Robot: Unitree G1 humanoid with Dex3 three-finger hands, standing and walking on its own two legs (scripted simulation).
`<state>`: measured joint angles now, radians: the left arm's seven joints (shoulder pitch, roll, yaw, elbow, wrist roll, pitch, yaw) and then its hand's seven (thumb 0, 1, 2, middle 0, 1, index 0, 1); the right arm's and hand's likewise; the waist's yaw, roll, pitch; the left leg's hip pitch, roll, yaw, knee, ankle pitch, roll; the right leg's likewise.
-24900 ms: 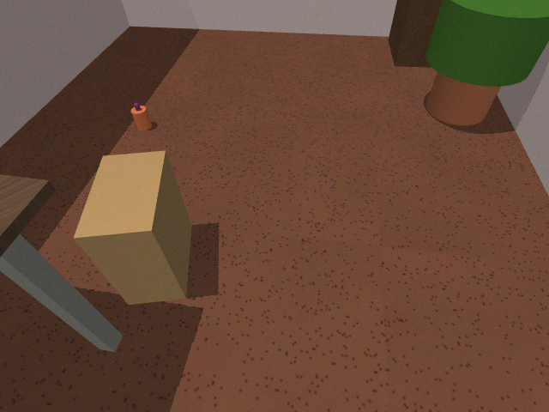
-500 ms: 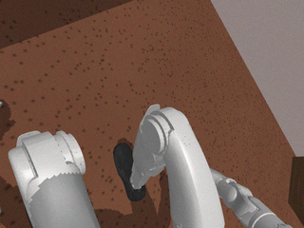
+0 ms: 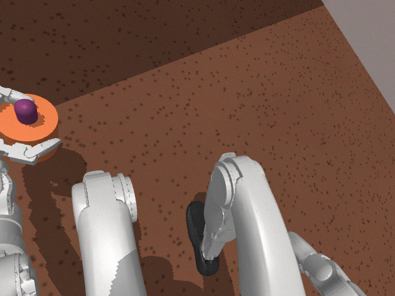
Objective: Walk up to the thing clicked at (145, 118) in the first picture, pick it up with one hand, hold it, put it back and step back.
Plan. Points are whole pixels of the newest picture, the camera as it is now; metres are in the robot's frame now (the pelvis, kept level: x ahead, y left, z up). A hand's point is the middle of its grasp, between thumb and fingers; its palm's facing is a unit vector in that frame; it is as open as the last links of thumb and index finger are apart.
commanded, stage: settle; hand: left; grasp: from the side
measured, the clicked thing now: (29, 126) +0.42 +0.28 -0.13
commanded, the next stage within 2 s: lift in 1.24 s
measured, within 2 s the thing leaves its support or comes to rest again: neither
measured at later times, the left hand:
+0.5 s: hand (25, 96) +0.44 +0.27 -0.04, palm faces +0.25 -0.96 -0.08, open 9.8 cm
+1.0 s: hand (28, 101) +0.42 +0.26 -0.01, palm faces +0.26 -0.96 -0.07, open 9.8 cm
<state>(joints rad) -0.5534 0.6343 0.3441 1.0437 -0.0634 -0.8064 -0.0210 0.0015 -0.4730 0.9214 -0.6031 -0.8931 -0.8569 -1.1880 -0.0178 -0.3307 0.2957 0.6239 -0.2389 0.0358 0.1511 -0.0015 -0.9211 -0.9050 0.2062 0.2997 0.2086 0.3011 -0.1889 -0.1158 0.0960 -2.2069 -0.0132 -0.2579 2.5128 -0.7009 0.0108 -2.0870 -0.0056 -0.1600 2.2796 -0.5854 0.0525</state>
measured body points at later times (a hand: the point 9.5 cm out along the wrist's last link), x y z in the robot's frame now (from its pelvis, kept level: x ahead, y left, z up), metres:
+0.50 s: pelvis +0.02 -0.02 +0.03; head +0.24 +0.08 +0.41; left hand +0.42 +0.32 -0.03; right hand +0.18 -0.26 -0.09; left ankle +0.08 +0.12 -0.29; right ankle +0.15 -0.14 -0.29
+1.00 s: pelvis +0.02 -0.02 +0.05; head +0.23 +0.06 +0.44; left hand +0.40 +0.31 +0.00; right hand +0.19 -0.27 -0.07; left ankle +0.08 +0.12 -0.29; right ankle +0.15 -0.14 -0.29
